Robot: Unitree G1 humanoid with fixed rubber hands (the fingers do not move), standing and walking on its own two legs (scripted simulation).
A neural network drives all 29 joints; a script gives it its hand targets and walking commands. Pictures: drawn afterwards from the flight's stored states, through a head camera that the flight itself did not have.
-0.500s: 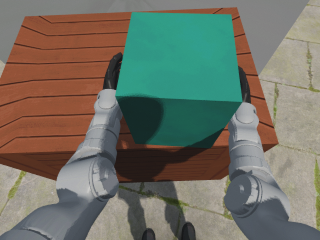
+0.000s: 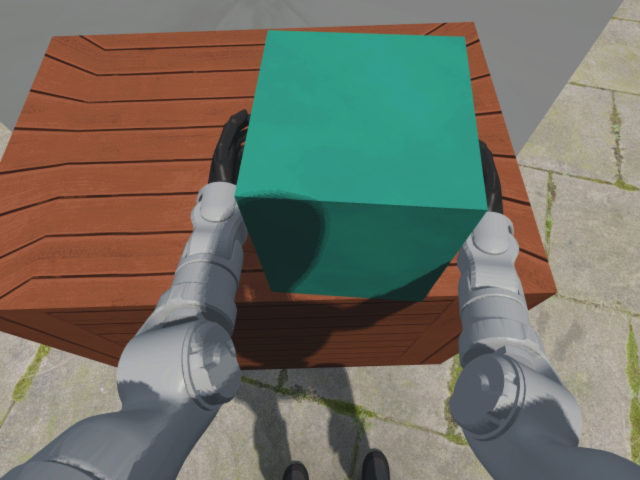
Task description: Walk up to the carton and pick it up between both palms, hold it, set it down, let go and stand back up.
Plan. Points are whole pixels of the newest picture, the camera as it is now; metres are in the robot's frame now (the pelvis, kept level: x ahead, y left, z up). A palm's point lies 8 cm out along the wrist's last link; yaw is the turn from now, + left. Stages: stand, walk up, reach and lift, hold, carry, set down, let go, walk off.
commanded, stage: reach and lift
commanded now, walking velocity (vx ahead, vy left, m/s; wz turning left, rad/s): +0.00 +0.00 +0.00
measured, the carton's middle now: (354, 182) +0.47 -0.04 +0.02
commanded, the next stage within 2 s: none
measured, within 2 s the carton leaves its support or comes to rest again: leaves its support in 1.12 s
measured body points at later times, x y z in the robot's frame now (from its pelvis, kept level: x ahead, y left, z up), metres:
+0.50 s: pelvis +0.00 +0.00 +0.00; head +0.11 -0.01 +0.43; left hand +0.47 +0.12 +0.05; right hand +0.43 -0.19 +0.03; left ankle -0.04 +0.10 -0.75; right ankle -0.02 -0.11 -0.75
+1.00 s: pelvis -0.02 +0.00 +0.00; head +0.07 +0.00 +0.44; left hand +0.44 +0.11 +0.04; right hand +0.40 -0.20 +0.03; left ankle -0.04 +0.10 -0.75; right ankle -0.02 -0.11 -0.75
